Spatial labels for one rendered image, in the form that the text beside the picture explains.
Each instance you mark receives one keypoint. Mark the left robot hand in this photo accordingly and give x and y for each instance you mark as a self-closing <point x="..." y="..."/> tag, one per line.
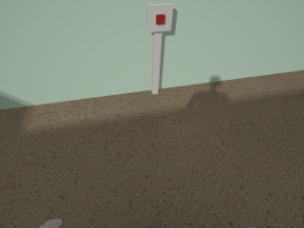
<point x="52" y="223"/>

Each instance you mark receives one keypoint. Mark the panel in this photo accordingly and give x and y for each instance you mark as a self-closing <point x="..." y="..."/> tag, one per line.
<point x="152" y="10"/>

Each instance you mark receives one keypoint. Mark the button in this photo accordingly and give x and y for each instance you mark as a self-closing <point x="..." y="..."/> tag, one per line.
<point x="160" y="19"/>

